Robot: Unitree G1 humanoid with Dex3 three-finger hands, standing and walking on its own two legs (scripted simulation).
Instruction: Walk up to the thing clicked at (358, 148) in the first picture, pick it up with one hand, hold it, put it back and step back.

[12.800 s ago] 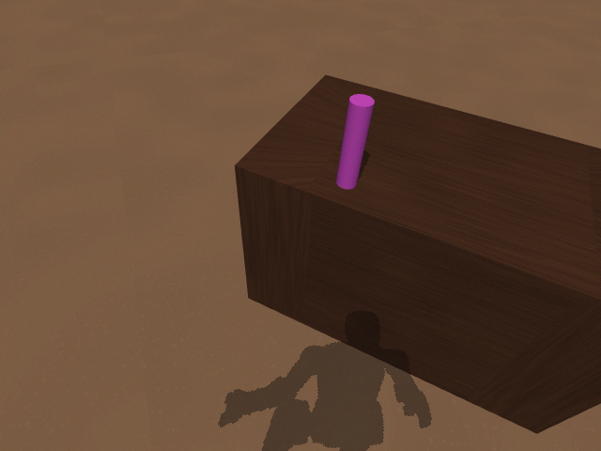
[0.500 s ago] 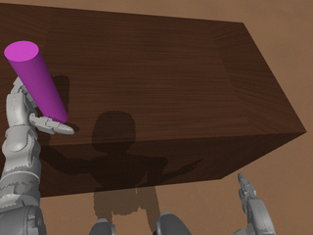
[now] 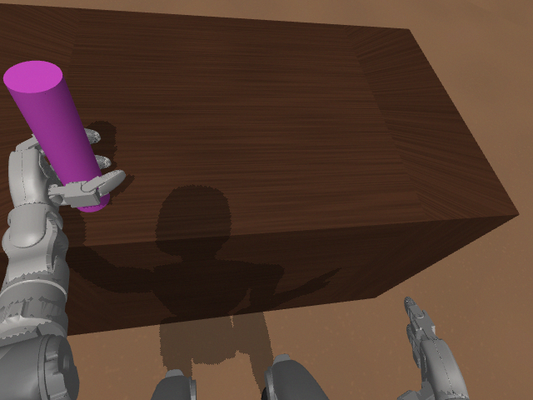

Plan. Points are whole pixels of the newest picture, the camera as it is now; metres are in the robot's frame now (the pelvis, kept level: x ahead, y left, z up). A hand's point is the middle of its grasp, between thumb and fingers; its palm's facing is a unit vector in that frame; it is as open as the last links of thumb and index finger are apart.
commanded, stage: settle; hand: left
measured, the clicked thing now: (69, 150) +0.46 +0.21 +0.08
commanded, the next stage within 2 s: lift in 0.94 s
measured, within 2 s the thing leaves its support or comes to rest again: leaves its support in 0.32 s
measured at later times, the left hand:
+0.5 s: hand (68, 159) +0.46 +0.21 +0.07, palm faces +0.17 -0.98 -0.02, open 7.1 cm
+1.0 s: hand (60, 141) +0.46 +0.21 +0.10, palm faces +0.17 -0.99 -0.01, open 7.1 cm
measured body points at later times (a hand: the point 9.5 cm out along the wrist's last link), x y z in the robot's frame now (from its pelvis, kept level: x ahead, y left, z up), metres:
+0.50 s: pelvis +0.01 +0.00 +0.01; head +0.10 +0.02 +0.45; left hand +0.44 +0.26 +0.07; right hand +0.17 -0.25 -0.01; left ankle +0.01 +0.12 -0.65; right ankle +0.02 -0.15 -0.65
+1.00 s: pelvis +0.01 +0.00 +0.03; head +0.09 +0.02 +0.47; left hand +0.45 +0.26 +0.10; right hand +0.16 -0.26 -0.01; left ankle +0.01 +0.12 -0.65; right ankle +0.02 -0.15 -0.65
